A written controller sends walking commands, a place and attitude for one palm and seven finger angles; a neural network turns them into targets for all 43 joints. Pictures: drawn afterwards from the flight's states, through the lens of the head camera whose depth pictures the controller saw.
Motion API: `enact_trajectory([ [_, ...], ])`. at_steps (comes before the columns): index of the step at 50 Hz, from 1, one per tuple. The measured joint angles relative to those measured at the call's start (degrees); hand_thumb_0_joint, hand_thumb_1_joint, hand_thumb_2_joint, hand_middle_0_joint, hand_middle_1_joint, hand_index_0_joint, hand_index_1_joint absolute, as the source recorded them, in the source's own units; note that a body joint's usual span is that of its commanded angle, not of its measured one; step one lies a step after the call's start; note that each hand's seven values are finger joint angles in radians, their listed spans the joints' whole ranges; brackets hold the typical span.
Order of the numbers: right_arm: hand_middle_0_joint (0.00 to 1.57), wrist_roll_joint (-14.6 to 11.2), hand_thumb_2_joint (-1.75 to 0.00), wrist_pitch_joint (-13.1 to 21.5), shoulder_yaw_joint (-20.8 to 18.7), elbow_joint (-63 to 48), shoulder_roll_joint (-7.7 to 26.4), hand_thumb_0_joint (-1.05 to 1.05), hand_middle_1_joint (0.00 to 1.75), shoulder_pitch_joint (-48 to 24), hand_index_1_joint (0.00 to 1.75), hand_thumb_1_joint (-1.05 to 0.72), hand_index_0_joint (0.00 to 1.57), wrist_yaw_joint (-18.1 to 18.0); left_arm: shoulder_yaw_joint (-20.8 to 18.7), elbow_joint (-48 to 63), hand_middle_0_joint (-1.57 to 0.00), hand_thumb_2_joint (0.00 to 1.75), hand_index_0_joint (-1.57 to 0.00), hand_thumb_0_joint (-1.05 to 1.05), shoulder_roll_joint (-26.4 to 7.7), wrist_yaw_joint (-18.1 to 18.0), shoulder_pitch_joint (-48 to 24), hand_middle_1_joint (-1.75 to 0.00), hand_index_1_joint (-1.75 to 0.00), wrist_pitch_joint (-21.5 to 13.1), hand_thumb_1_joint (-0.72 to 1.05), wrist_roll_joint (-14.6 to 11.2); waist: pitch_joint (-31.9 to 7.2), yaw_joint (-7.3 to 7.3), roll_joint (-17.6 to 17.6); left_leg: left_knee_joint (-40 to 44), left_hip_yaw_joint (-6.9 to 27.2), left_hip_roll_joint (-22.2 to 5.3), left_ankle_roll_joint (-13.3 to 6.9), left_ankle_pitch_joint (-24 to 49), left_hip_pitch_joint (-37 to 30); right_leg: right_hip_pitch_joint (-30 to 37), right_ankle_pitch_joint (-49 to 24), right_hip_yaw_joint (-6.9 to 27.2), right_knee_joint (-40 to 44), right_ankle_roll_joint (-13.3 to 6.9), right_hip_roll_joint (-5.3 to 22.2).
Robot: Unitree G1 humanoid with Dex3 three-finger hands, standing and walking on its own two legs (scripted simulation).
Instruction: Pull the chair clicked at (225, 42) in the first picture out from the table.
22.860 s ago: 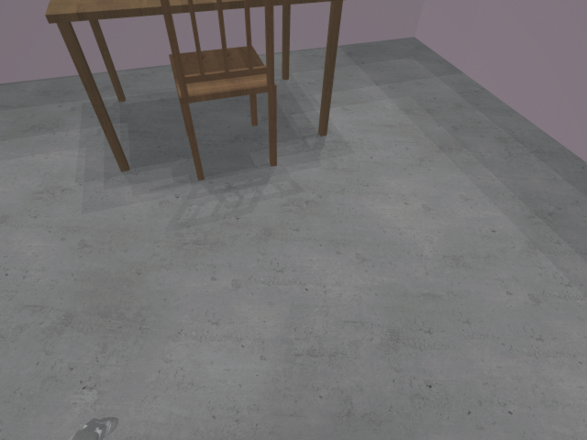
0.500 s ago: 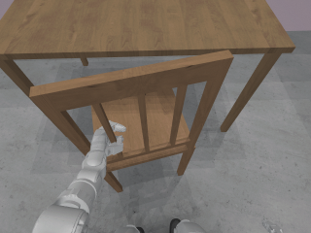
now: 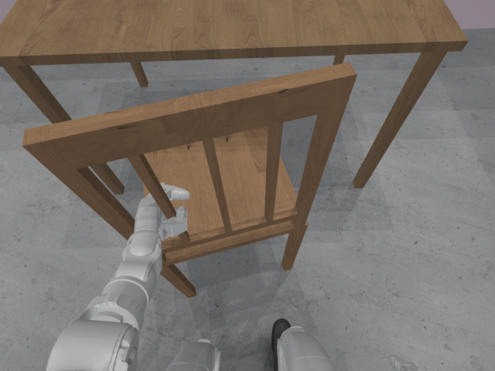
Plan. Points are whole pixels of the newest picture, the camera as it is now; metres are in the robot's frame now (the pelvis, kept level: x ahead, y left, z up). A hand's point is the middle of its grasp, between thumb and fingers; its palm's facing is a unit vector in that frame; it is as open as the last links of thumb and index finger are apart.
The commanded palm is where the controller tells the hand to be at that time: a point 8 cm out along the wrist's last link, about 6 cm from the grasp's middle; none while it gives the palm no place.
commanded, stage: step backward, pulling the chair out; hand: left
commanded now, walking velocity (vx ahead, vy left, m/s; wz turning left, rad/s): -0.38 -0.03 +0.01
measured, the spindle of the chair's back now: (220, 193) +0.41 +0.05 -0.04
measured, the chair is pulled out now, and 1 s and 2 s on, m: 0.24 0.39 0.57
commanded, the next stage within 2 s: stop walking, hand still on the chair in 1.60 s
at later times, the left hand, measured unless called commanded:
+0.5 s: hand (168, 261) +0.29 +0.14 -0.06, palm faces -0.01 -0.99 -0.17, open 5.0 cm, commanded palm +0.30 +0.19 -0.06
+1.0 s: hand (163, 309) +0.22 +0.14 -0.06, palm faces +0.02 -0.98 -0.20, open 5.1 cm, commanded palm +0.22 +0.19 -0.06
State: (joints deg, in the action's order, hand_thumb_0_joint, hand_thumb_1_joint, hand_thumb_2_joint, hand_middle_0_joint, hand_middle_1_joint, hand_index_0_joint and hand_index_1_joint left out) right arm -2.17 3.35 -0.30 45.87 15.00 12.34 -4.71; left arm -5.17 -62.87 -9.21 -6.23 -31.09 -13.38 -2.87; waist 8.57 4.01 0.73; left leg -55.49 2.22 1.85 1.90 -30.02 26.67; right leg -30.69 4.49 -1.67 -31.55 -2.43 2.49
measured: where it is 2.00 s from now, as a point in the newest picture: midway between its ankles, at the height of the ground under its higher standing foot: outside the picture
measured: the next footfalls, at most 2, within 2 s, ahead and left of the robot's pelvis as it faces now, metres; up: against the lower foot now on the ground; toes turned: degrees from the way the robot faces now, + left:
left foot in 0.12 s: -0.08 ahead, +0.18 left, +0.00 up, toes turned +3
right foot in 0.54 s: +0.05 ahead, -0.09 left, +0.00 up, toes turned -1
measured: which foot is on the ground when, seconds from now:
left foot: up 0.00-0.10, down 0.12-0.98, up 1.00-1.00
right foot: down 0.00-0.44, up 0.46-0.52, down 0.54-1.00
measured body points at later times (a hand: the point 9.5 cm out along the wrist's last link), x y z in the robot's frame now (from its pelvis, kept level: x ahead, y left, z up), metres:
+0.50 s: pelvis -0.07 +0.03 -0.01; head +0.01 +0.01 +0.43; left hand +0.29 +0.19 -0.05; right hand +0.00 -0.22 -0.15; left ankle -0.12 +0.18 -0.72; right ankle +0.06 -0.09 -0.72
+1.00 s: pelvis -0.15 +0.01 -0.01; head -0.07 -0.01 +0.43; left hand +0.21 +0.19 -0.05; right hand -0.07 -0.26 -0.15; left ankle -0.12 +0.17 -0.72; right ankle -0.01 -0.09 -0.72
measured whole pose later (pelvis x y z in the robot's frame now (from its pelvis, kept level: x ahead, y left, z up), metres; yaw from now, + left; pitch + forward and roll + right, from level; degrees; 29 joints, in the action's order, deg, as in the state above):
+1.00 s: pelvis -0.15 +0.01 -0.01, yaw +1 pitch +0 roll +2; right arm -2.4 2.2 -1.7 43.3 14.3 13.3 -5.1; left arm -2.6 -61.3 -9.9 -5.4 -30.2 -13.3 -2.4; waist 9.6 3.1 0.4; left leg -43.4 -1.5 -3.1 2.5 -24.7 24.1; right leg -31.4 6.0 -1.0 -36.6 -1.4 1.9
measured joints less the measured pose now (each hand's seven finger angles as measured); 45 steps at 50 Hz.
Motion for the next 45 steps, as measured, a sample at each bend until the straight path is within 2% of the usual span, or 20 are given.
enact_trajectory([
  [3, 0.21, -0.2, -0.90, 0.8, -0.6, -0.1, 2.5, 0.01, 0.30, 0.7, 0.30, -0.90, 0.20, -0.4, 1.3, 0.7, -0.33, 0.83, -0.50, 0.03, 0.6, 0.1, -0.3, -1.21, -1.45, 0.3, 0.73, 0.3, -1.4, 0.46, 0.4, 9.7, -0.4, -1.4, -0.3, 0.2, -6.2, -1.8, -1.9, -0.3, 1.6, 0.7, 1.3],
  [6, 0.20, -0.2, -0.90, 1.3, -1.5, -1.1, 4.9, 0.01, 0.30, 1.5, 0.30, -0.90, 0.20, -1.1, 3.1, 1.9, -0.32, 0.83, -0.50, 0.02, 1.2, 0.7, -1.4, -1.24, -1.45, 0.6, 0.73, 0.8, -2.6, 1.08, -0.8, 23.4, -1.5, -3.5, -0.6, 5.8, -12.6, -4.5, -3.5, -1.5, 1.9, 1.8, 1.9],
  [7, 0.20, -0.2, -0.90, 1.2, -1.9, -1.2, 4.7, 0.01, 0.30, 1.1, 0.30, -0.90, 0.20, -1.4, 3.7, 2.4, -0.32, 0.82, -0.50, 0.01, 0.9, 1.0, -1.9, -1.26, -1.45, 0.6, 0.72, 1.1, -2.0, 1.12, 0.3, 24.5, -1.9, -2.8, 0.4, 6.8, -12.7, -5.0, -3.8, -1.1, 1.6, 2.2, 2.8],
  [9, 0.20, -0.2, -0.90, 0.4, -2.2, -2.3, 3.5, 0.01, 0.30, 1.5, 0.30, -0.90, 0.20, -1.6, 4.4, 3.3, -0.32, 0.82, -0.50, 0.01, 0.3, 1.4, -1.8, -1.27, -1.45, 0.9, 0.73, 1.2, -0.8, 0.55, 2.0, 23.8, -2.7, -1.9, 1.1, 6.9, -13.1, -4.5, -3.6, 0.7, 0.6, 2.9, 2.7],
  [11, 0.20, 0.2, -0.90, -0.3, -2.3, -4.0, 2.3, 0.01, 0.30, 2.8, 0.30, -0.90, 0.20, -1.4, 4.7, 4.7, -0.32, 0.82, -0.50, 0.01, 0.0, 1.8, -0.3, -1.27, -1.45, 1.5, 0.73, 1.1, -0.6, 0.39, 1.7, 22.3, -2.7, -2.3, 1.2, 5.9, -13.3, -3.4, -1.7, 1.2, -1.2, 2.6, 1.8],
  [15, 0.20, 0.1, -0.90, -1.7, -1.8, -4.9, -0.2, 0.01, 0.30, 4.0, 0.30, -0.90, 0.20, -0.6, 4.6, 5.2, -0.33, 0.82, -0.50, 0.01, 0.3, 2.3, 1.4, -1.27, -1.45, 1.6, 0.72, 0.8, -0.4, -0.07, -0.7, 17.1, -1.8, -4.3, 1.8, 3.1, -12.4, -2.3, -0.5, -0.1, -2.5, 1.8, 0.2],
  [18, 0.20, -0.3, -0.90, -2.1, -1.0, -3.5, -1.5, 0.01, 0.30, 2.7, 0.30, -0.90, 0.20, -0.2, 4.2, 3.8, -0.33, 0.84, -0.50, 0.01, 0.5, 2.3, -0.2, -1.27, -1.45, 1.8, 0.72, 0.9, -0.4, 0.30, -1.4, 13.8, -1.3, -4.6, 1.3, 2.0, -9.8, -3.1, -1.0, -1.0, -2.9, 1.6, 0.4],
  [22, 0.21, 0.1, -0.90, -1.4, 0.5, -2.3, -2.9, 0.01, 0.30, 1.0, 0.30, -0.90, 0.20, -0.5, 3.7, 1.8, -0.33, 0.83, -0.50, 0.01, -0.1, 1.9, -1.3, -1.27, -1.45, 1.5, 0.73, 1.0, -0.5, -0.35, 1.3, 16.0, -3.6, -2.9, 1.2, 4.9, -9.9, -4.1, -2.1, 1.5, -1.8, 2.6, 1.4],
  [25, 0.21, 0.8, -0.90, -1.1, 0.6, -3.6, -2.7, 0.01, 0.30, 3.0, 0.30, -0.90, 0.20, -0.9, 3.0, 1.7, -0.32, 0.82, -0.50, 0.02, 1.0, 2.0, 1.0, -1.25, -1.45, 1.0, 0.73, 0.5, -1.6, -0.25, -1.2, 16.6, -3.4, -4.0, 0.9, 5.5, -9.6, -3.7, 6.3, 0.7, -8.9, 3.3, 0.5],
  [26, 0.21, 0.8, -0.90, -1.1, 0.4, -3.5, -2.8, 0.01, 0.30, 3.7, 0.30, -0.90, 0.20, -0.8, 2.7, 1.8, -0.32, 0.82, -0.50, 0.02, 1.5, 2.1, 1.7, -1.25, -1.45, 0.9, 0.73, 0.4, -1.9, -0.43, -2.2, 16.4, -3.0, -4.5, 1.0, 5.3, -9.5, -1.9, 6.3, 0.3, -10.2, 3.2, -0.1],
  [29, 0.21, 0.7, -0.90, -1.1, -0.1, -2.1, -3.1, 0.01, 0.30, 3.8, 0.30, -0.90, 0.20, -0.2, 2.6, 1.4, -0.33, 0.83, -0.50, 0.02, 1.6, 2.1, 1.3, -1.24, -1.45, 0.2, 0.73, 0.6, -1.0, -1.88, -3.6, 13.4, -2.4, -6.3, 1.6, 5.7, -7.8, 1.5, 7.6, -0.5, -6.5, 1.3, -1.8],
  [32, 0.21, 0.5, -0.90, -0.7, -0.3, -0.6, -2.4, 0.01, 0.30, 1.5, 0.30, -0.90, 0.20, 0.1, 2.2, -0.2, -0.34, 0.83, -0.50, 0.03, 1.1, 1.6, -2.0, -1.23, -1.45, -0.1, 0.73, 0.9, 1.2, -1.30, -2.7, 8.7, -0.9, -5.0, 1.2, 3.2, -4.2, 1.3, 4.9, -1.3, -4.8, 0.9, -1.0],
  [35, 0.21, 0.2, -0.90, -0.5, -0.3, -0.5, -0.6, 0.01, 0.30, 0.0, 0.30, -0.90, 0.20, -0.3, 2.2, -0.5, -0.33, 0.83, -0.50, 0.03, 0.8, 1.2, -4.3, -1.24, -1.45, 0.9, 0.73, 1.0, 2.0, -0.45, -1.7, 12.5, -1.1, -4.5, 0.5, 2.2, -3.6, 0.3, 2.6, -1.5, -3.2, 1.3, 0.0],
  [37, 0.21, 0.1, -0.90, -0.3, -0.5, -0.7, 0.5, 0.01, 0.30, -0.8, 0.30, -0.90, 0.20, -0.7, 2.7, -0.2, -0.33, 0.82, -0.50, 0.02, 0.3, 1.0, -4.9, -1.24, -1.45, 1.4, 0.73, 0.9, 2.3, 0.09, -0.7, 17.4, -2.2, -4.2, 0.4, 10.0, -4.4, -0.4, 1.5, -1.0, -2.9, 1.8, 0.7],
  [39, 0.21, 0.1, -0.90, -0.5, -0.9, -1.6, 1.1, 0.01, 0.30, -1.0, 0.30, -0.90, 0.20, -1.1, 3.1, 0.5, -0.32, 0.82, -0.50, 0.02, -0.3, 0.8, -4.2, -1.25, -1.45, 1.7, 0.73, 0.5, 2.4, 0.04, 0.6, 18.8, -3.7, -3.7, 0.7, 14.1, -4.9, -0.7, 1.0, 0.3, -2.6, 2.5, 1.1],
  [43, 0.20, 0.2, -0.90, -1.0, -1.8, -4.4, 1.4, 0.01, 0.30, 1.2, 0.30, -0.90, 0.20, -1.2, 3.5, 2.7, -0.32, 0.81, -0.50, 0.02, -0.1, 1.1, -0.9, -1.25, -1.45, 1.7, 0.73, 0.2, 1.6, -0.62, -0.5, 17.1, -4.3, -5.0, 0.9, 12.6, -4.2, -0.9, 8.3, 0.8, -6.4, 3.0, -0.1],
  [45, 0.20, 0.0, -0.90, -1.3, -1.8, -4.6, 0.6, 0.01, 0.30, 2.0, 0.30, -0.90, 0.20, -0.9, 3.5, 3.6, -0.33, 0.81, -0.50, 0.01, -0.4, 1.4, 0.4, -1.26, -1.45, 1.3, 0.72, 0.4, 1.6, -1.44, -0.2, 15.9, -4.6, -5.4, 1.3, 12.0, -4.3, -0.2, 3.0, 1.0, -5.4, 2.8, -0.4],
])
